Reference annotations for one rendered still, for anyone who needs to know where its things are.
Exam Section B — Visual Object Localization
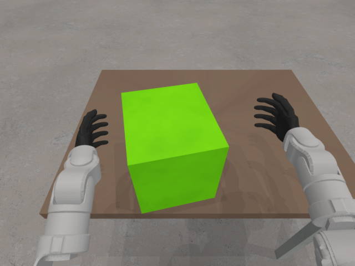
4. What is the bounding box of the robot left forearm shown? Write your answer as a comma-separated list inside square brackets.
[32, 145, 102, 266]

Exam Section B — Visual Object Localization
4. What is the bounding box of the right robot upper arm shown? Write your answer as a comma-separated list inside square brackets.
[313, 229, 355, 266]

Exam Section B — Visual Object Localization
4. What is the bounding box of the table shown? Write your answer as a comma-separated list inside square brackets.
[39, 70, 355, 260]

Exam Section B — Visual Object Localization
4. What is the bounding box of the carton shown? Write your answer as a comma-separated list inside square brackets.
[121, 83, 229, 213]

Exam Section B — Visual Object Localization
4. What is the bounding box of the robot right forearm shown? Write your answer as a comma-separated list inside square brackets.
[282, 127, 355, 231]

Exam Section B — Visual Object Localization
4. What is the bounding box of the left robot hand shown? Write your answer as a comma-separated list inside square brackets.
[75, 109, 108, 148]

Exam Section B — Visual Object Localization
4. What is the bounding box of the right robot hand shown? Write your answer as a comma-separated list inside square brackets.
[254, 93, 299, 142]

